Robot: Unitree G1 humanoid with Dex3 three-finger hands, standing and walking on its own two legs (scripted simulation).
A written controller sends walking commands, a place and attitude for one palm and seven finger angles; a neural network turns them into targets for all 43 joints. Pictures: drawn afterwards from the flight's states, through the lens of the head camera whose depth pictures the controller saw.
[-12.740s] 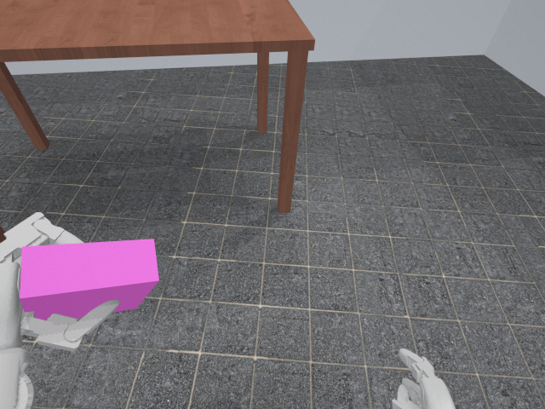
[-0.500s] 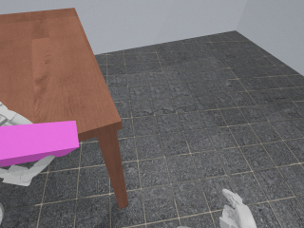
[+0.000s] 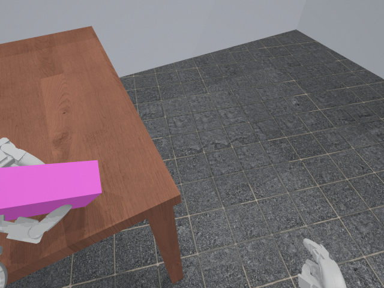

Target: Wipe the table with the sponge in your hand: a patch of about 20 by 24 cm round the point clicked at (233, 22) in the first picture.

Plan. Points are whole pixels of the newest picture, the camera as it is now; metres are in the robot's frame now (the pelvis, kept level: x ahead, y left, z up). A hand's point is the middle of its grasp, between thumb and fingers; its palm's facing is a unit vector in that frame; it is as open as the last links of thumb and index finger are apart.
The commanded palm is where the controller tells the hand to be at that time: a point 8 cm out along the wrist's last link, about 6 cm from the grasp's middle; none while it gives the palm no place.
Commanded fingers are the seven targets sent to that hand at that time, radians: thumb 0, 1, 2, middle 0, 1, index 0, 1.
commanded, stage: shuffle to correct the standing spot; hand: left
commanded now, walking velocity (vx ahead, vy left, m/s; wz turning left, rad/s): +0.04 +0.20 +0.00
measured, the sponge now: (63, 189) +0.23 +0.21 +0.16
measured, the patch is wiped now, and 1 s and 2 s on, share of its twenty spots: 0.00 0.05 0.05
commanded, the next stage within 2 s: come to a stop and stand still in 0.02 s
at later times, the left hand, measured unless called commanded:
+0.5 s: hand out of the picture +0.24 +0.31 +0.18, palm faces +0.41 -0.83 -0.36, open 9.3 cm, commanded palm +0.18 +0.34 +0.19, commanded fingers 0.00 0.10 1.30 -1.20 -1.60 -1.20 -1.60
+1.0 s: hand (8, 155) +0.27 +0.31 +0.18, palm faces +0.34 -0.87 -0.35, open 9.3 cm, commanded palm +0.21 +0.35 +0.19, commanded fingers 0.00 0.10 1.30 -1.20 -1.60 -1.20 -1.60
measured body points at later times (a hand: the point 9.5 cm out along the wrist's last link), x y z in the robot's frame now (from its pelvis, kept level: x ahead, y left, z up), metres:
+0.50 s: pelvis +0.02 +0.06 +0.02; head +0.03 +0.08 +0.47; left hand +0.21 +0.35 +0.20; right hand +0.21 -0.13 -0.05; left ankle +0.04 +0.15 -0.73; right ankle +0.03 -0.03 -0.73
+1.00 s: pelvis +0.05 +0.07 +0.02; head +0.07 +0.09 +0.47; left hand +0.25 +0.35 +0.20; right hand +0.21 -0.17 -0.06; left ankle +0.04 +0.15 -0.73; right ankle +0.03 -0.03 -0.73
